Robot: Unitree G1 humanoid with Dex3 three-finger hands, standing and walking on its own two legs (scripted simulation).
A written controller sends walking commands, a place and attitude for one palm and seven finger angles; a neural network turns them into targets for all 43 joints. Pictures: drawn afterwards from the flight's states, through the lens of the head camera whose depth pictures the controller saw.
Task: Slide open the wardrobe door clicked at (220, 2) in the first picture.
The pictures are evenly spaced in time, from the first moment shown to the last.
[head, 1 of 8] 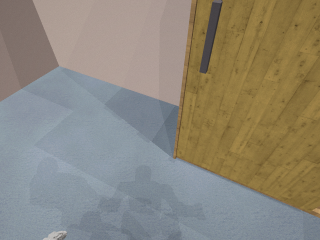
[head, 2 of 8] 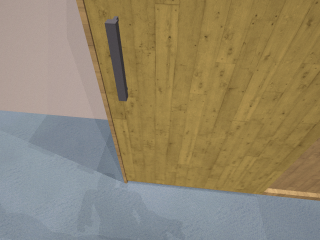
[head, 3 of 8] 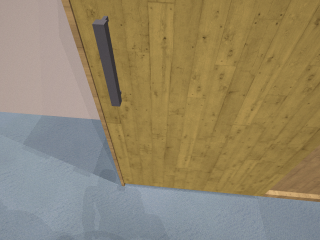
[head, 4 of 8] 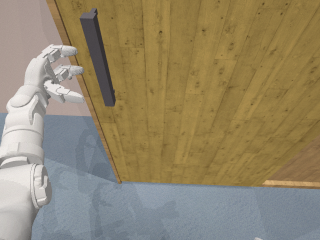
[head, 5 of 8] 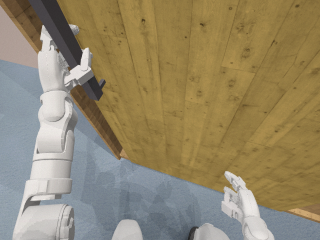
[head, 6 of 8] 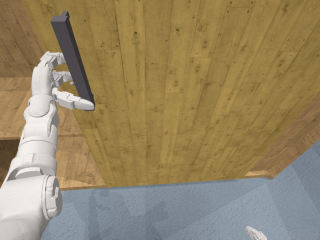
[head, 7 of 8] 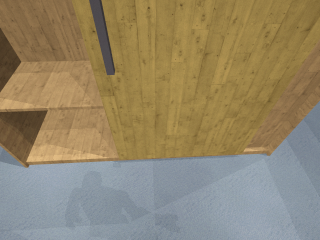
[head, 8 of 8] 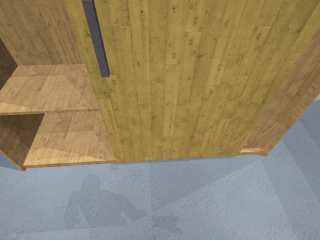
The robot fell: no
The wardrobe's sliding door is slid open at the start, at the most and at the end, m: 0.00 0.63 0.63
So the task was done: yes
